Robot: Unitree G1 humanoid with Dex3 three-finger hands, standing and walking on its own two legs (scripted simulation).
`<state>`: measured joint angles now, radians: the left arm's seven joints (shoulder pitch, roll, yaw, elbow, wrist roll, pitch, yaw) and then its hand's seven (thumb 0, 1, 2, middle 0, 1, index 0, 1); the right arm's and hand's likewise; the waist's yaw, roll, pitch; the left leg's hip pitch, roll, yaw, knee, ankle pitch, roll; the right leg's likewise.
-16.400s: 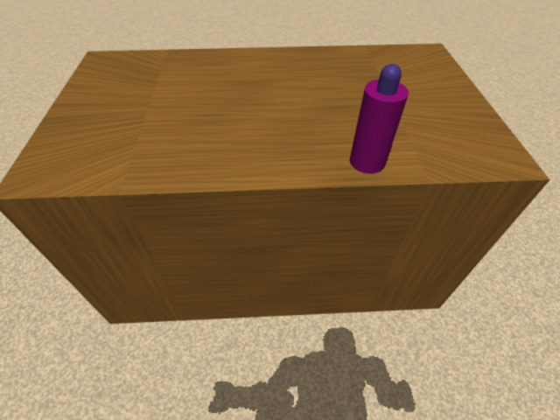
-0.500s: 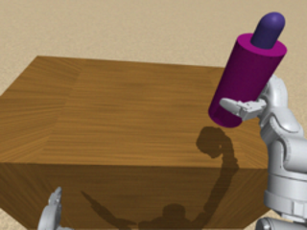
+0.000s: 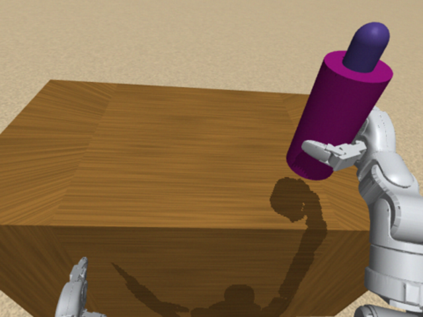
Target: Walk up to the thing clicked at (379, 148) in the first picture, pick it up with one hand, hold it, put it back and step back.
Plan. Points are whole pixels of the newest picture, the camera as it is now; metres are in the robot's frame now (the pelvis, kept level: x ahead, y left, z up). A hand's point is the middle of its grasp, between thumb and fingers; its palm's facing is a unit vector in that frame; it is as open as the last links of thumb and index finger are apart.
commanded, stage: hold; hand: right
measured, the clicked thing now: (336, 108) +0.33 -0.16 +0.28
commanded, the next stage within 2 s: crouch in 1.18 s
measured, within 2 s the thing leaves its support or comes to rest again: neither
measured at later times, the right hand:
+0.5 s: hand (329, 141) +0.32 -0.17 +0.23, palm faces +0.12 +0.99 +0.00, open 11.4 cm
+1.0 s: hand (328, 141) +0.32 -0.17 +0.23, palm faces +0.12 +0.99 -0.01, open 11.4 cm
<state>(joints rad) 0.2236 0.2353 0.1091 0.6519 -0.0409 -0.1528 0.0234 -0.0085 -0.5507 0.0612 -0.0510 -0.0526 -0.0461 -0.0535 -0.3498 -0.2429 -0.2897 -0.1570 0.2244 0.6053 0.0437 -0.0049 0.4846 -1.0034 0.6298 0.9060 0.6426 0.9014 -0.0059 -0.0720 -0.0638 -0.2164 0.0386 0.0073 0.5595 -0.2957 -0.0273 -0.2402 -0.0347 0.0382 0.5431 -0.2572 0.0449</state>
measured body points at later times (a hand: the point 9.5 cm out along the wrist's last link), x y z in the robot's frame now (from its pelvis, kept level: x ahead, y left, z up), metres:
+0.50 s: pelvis +0.00 +0.00 +0.00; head -0.05 +0.03 +0.45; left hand +0.16 +0.26 -0.08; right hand +0.31 -0.22 +0.23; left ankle +0.01 +0.14 -0.73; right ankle +0.02 -0.15 -0.73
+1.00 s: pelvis +0.00 +0.00 +0.00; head -0.04 +0.03 +0.45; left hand +0.16 +0.26 -0.08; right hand +0.31 -0.22 +0.23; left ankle +0.01 +0.14 -0.73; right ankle +0.02 -0.15 -0.73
